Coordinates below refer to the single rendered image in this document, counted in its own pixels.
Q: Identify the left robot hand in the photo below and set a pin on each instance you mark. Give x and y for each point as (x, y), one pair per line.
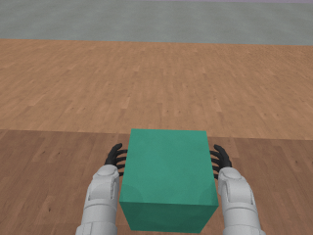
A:
(112, 157)

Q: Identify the carton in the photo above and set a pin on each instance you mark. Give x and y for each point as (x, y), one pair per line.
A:
(168, 183)

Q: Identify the robot left forearm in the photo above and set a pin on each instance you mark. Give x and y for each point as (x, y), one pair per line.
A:
(100, 207)

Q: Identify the right robot hand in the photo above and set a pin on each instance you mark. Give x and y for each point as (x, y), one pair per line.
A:
(223, 161)

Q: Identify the robot right forearm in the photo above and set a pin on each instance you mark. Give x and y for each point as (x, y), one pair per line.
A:
(238, 204)

